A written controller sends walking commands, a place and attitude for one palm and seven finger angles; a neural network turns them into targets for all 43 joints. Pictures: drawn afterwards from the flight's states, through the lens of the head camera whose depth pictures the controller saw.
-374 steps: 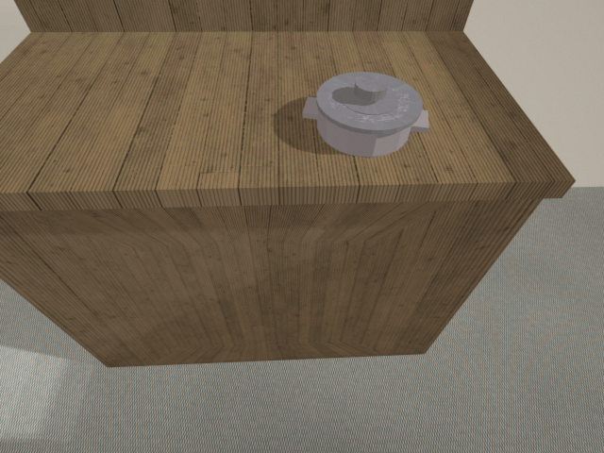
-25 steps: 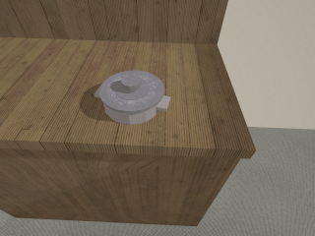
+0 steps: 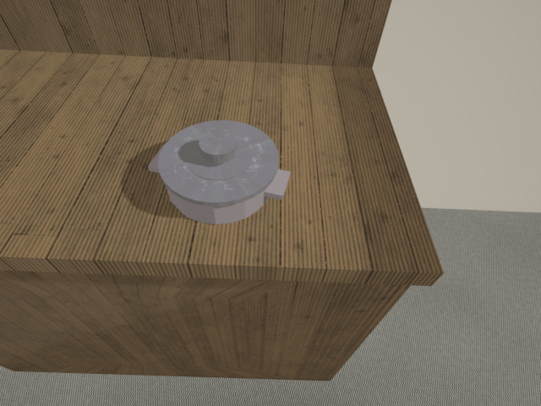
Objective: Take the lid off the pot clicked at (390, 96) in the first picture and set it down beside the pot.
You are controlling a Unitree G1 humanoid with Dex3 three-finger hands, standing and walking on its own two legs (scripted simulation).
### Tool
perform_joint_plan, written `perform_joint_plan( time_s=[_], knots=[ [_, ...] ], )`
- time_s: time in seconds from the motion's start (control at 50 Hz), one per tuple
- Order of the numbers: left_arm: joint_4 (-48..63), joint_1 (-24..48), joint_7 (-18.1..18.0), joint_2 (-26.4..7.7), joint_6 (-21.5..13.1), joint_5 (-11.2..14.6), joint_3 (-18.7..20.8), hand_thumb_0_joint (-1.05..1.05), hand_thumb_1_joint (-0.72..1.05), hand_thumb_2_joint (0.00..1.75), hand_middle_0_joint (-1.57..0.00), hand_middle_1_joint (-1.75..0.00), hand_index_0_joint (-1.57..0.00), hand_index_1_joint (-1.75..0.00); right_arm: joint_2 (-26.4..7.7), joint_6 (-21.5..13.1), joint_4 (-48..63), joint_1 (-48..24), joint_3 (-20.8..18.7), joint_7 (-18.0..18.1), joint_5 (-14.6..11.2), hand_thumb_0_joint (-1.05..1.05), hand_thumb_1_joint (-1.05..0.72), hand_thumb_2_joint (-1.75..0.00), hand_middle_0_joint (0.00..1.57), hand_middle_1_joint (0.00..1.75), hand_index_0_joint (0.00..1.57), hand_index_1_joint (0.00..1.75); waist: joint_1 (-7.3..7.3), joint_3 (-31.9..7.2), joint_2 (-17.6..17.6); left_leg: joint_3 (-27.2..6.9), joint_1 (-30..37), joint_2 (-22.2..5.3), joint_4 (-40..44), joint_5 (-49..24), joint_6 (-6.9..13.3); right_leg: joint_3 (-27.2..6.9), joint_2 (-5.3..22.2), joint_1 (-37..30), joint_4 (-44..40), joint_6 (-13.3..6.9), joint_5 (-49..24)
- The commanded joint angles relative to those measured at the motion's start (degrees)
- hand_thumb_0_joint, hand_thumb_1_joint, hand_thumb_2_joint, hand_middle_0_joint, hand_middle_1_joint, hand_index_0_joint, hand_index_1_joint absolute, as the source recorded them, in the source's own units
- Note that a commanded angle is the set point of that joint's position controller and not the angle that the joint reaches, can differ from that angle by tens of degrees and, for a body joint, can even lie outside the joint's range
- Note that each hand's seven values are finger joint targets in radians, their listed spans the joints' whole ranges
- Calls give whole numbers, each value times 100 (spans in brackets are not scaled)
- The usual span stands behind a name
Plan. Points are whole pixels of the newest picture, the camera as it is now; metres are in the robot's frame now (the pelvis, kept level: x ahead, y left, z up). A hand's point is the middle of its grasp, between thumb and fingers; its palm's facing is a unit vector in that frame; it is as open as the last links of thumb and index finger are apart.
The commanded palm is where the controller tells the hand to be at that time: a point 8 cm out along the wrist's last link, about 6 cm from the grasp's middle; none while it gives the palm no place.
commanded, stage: come to a stop and stand still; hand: left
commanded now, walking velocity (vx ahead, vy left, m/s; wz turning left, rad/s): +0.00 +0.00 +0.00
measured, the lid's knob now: (218, 146) +0.43 +0.11 +0.16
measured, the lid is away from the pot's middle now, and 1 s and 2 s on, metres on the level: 0.00 0.00 0.00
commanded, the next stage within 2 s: look again from close up in 0.62 s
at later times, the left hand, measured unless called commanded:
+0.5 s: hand out of the picture +0.03 +0.16 -0.18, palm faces +0.01 -0.98 -0.18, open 7.4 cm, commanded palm none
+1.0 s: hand out of the picture +0.03 +0.16 -0.18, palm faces +0.01 -0.99 -0.16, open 7.4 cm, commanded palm none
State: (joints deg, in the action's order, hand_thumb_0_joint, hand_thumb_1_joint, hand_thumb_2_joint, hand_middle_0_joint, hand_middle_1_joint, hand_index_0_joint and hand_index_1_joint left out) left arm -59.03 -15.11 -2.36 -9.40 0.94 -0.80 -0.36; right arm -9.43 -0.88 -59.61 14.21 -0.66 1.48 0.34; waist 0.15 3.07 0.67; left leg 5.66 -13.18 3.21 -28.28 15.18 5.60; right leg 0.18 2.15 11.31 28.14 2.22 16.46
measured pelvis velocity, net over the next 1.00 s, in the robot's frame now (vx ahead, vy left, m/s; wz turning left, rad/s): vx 0.03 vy -0.01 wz -0.01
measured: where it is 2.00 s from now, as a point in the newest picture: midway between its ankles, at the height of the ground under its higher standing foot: outside the picture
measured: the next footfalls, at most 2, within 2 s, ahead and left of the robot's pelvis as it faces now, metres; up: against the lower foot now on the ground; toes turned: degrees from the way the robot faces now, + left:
none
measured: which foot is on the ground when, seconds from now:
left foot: down 0.00-1.00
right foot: down 0.00-1.00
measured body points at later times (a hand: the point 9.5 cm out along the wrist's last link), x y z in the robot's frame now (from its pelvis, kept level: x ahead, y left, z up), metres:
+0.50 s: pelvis +0.02 -0.01 +0.00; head +0.05 +0.00 +0.45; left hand +0.03 +0.21 -0.16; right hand +0.04 -0.24 -0.15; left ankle +0.00 +0.05 -0.74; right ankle -0.02 -0.15 -0.74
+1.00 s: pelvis +0.03 -0.01 +0.00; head +0.06 +0.01 +0.45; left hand +0.03 +0.21 -0.16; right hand +0.02 -0.23 -0.15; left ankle +0.00 +0.05 -0.74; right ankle -0.02 -0.15 -0.74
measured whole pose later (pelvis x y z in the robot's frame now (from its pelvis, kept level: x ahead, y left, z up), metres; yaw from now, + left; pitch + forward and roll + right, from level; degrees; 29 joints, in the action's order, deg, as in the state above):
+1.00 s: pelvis +0.03 -0.01 +0.00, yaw +0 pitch +0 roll -1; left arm -62.4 -15.6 -2.8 -8.5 0.4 -0.4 -0.4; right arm -7.3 -1.3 -64.7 15.6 0.1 2.2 0.1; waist 0.1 4.2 1.5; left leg 5.6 -9.0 2.7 -25.5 16.4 4.7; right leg 0.1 1.5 6.9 24.4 1.7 17.1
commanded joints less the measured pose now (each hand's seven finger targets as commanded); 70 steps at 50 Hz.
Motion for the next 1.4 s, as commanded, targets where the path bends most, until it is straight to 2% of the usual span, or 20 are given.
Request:
perform_joint_plan(
  time_s=[0.0,0.16,0.24,0.36,0.4,0.48,0.5,0.58,0.6,0.68,0.7,0.78,0.88,0.9,0.98,1.0,1.08,1.2,1.28,1.38],
  knots=[
    [135,-371,-40,-577,-115,-4,99,0,90,90,-20,-30,-20,-30,-576,-99,235,233,-87,14,12,0,-90,-90,20,30,20,30,10,-113,-34,-1015,280,-976,725,-914,-179,-273,321,137,-360,-373,-767],
    [21,-418,-56,-538,-132,7,81,0,90,90,-20,-30,-20,-30,-550,-113,127,223,-75,40,2,0,-90,-90,20,30,20,30,-2,-208,-102,-914,587,-972,596,-1548,-197,-333,375,68,-390,-366,-1094],
    [-14,-408,-55,-529,-121,7,81,0,90,90,-20,-30,-20,-30,-547,-93,80,202,-70,39,4,0,-90,-90,20,30,20,30,-6,-49,-71,-892,540,-972,650,-1293,-210,-338,376,111,-453,-362,-981],
    [-57,-431,-58,-509,-124,11,80,0,90,90,-20,-30,-20,-30,-514,-110,0,251,-51,51,2,0,-90,-90,20,30,20,30,6,-107,-163,-888,649,-990,684,-1547,-205,-343,378,29,-468,-354,-1054],
    [-70,-435,-54,-524,-134,22,87,0,90,90,-20,-30,-20,-30,-490,-113,-25,273,-50,52,1,0,-90,-90,20,30,20,30,19,-125,26,-869,658,-996,651,-1639,-200,-338,372,-40,-489,-358,-1160],
    [-99,-445,-64,-480,-143,24,76,0,90,90,-20,-30,-20,-30,-477,-116,-98,306,-39,60,-1,0,-90,-90,20,30,20,30,4,-135,-84,-843,727,-986,635,-1773,-221,-377,412,-52,-506,-360,-1294],
    [-89,-435,-59,-522,-147,31,81,0,90,90,-20,-30,-20,-30,-455,-118,-105,343,-39,56,-5,0,-90,-90,20,30,20,30,12,-154,50,-853,667,-987,626,-1725,-213,-355,402,-130,-522,-363,-1286],
    [-127,-434,-67,-470,-138,32,71,0,90,90,-20,-30,-20,-30,-439,-118,-173,365,-21,66,-1,0,-90,-90,20,30,20,30,11,-83,-147,-855,709,-985,667,-1827,-220,-349,418,-92,-535,-350,-1257],
    [-113,-436,-61,-508,-137,39,82,0,90,90,-20,-30,-20,-30,-429,-120,-169,386,-18,63,-5,0,-90,-90,20,30,20,30,22,-69,-18,-878,657,-988,672,-1766,-213,-330,397,-146,-547,-353,-1220],
    [-154,-439,-65,-452,-136,37,65,0,90,90,-20,-30,-20,-30,-410,-112,-229,440,-8,66,-3,0,-90,-90,20,30,20,30,-3,-29,-96,-852,679,-982,711,-1721,-225,-337,418,-102,-568,-350,-1203],
    [-141,-453,-60,-479,-137,43,72,0,90,90,-20,-30,-20,-30,-410,-115,-225,452,-10,63,-5,0,-90,-90,20,30,20,30,20,-69,32,-873,666,-990,690,-1710,-213,-324,394,-163,-573,-349,-1189],
    [-177,-458,-69,-409,-133,40,69,0,90,90,-20,-30,-20,-30,-386,-118,-277,510,-6,81,-8,0,-90,-90,20,30,20,30,-9,-29,-99,-856,723,-1004,720,-1840,-217,-318,408,-118,-589,-338,-1180],
    [-225,-527,-73,-367,-144,41,58,0,90,90,-20,-30,-20,-30,-348,-122,-315,540,1,84,-11,0,-90,-90,20,30,20,30,0,-7,-35,-862,726,-988,698,-1867,-211,-332,423,-131,-623,-336,-1280],
    [-226,-536,-71,-394,-146,50,60,0,90,90,-20,-30,-20,-30,-334,-120,-321,551,0,81,-13,0,-90,-90,20,30,20,30,15,-2,99,-871,696,-1002,699,-1816,-203,-321,409,-167,-628,-349,-1267],
    [-250,-583,-77,-343,-147,46,50,0,90,90,-20,-30,-20,-30,-318,-123,-353,586,8,89,-15,0,-90,-90,20,30,20,30,-7,-18,-107,-847,742,-990,717,-1839,-215,-336,424,-140,-630,-340,-1250],
    [-243,-565,-72,-369,-145,51,60,0,90,90,-20,-30,-20,-30,-303,-124,-355,598,10,86,-20,0,-90,-90,20,30,20,30,10,39,14,-877,641,-990,704,-1798,-205,-303,404,-190,-646,-336,-1224],
    [-284,-622,-79,-298,-145,46,46,0,90,90,-20,-30,-20,-30,-292,-124,-385,616,6,94,-17,0,-90,-90,20,30,20,30,-8,-9,-102,-854,746,-992,722,-1811,-208,-315,419,-133,-642,-329,-1199],
    [-317,-669,-73,-281,-144,47,37,0,90,90,-20,-30,-20,-30,-264,-123,-397,638,7,94,-22,0,-90,-90,20,30,20,30,3,80,31,-880,647,-996,725,-1710,-186,-291,394,-131,-671,-318,-1152],
    [-341,-685,-79,-229,-135,41,37,0,90,90,-20,-30,-20,-30,-260,-130,-405,670,5,105,-17,0,-90,-90,20,30,20,30,-11,53,-161,-889,724,-999,764,-1807,-184,-270,389,-86,-640,-293,-1073],
    [-381,-718,-80,-193,-124,36,28,0,90,90,-20,-30,-20,-30,-249,-131,-400,689,9,107,-19,0,-90,-90,20,30,20,30,1,100,-85,-926,696,-1017,830,-1715,-161,-242,378,-57,-642,-270,-956]
  ],
)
